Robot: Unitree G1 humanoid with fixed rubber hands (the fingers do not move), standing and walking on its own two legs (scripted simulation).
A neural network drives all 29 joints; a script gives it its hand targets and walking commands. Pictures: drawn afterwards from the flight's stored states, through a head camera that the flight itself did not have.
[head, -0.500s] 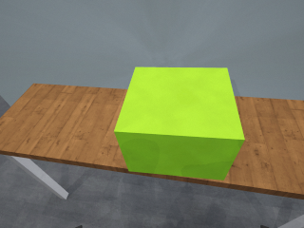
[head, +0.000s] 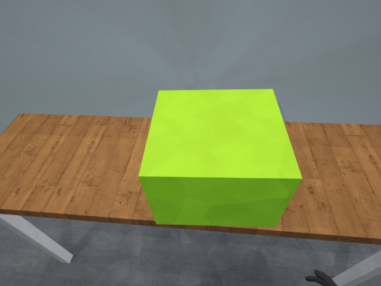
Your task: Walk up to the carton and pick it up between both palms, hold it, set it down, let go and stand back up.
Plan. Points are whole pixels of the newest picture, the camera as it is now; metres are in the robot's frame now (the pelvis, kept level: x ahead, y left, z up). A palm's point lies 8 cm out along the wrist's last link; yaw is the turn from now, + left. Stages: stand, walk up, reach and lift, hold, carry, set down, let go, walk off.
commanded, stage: walk up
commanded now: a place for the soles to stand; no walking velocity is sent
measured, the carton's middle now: (214, 156) +0.42 -0.03 +0.02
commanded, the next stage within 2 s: reach and lift in 1.68 s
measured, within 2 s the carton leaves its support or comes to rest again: neither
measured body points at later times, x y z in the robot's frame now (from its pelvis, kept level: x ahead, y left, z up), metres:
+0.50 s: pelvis +0.00 +0.01 -0.01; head +0.01 +0.00 +0.44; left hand +0.14 +0.27 -0.10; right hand +0.09 -0.27 -0.12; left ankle +0.00 +0.12 -0.73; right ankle +0.04 -0.12 -0.73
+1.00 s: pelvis +0.00 +0.03 -0.01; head +0.02 +0.02 +0.44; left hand +0.16 +0.28 -0.10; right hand +0.06 -0.26 -0.12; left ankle -0.01 +0.12 -0.73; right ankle +0.03 -0.11 -0.73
